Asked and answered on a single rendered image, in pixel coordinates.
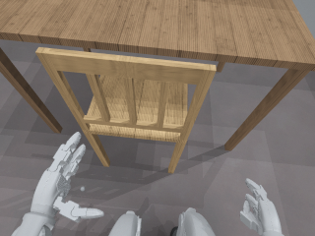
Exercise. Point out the robot left thigh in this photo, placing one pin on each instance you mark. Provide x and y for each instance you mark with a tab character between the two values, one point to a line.
128	224

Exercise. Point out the chair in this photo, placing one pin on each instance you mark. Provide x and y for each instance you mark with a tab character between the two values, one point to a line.
134	97

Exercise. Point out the left robot forearm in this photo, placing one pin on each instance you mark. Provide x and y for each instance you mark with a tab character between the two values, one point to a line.
35	224

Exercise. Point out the robot right thigh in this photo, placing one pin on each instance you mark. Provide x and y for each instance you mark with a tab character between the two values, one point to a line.
194	224

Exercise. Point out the robot thigh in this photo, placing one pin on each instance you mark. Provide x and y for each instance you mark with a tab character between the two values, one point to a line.
194	224
128	224

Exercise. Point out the robot left hand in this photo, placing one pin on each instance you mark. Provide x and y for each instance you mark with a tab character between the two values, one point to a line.
56	179

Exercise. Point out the robot right hand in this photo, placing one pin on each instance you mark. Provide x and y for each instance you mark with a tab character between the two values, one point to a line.
265	216

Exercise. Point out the table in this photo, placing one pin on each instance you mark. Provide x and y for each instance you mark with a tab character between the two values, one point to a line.
268	33

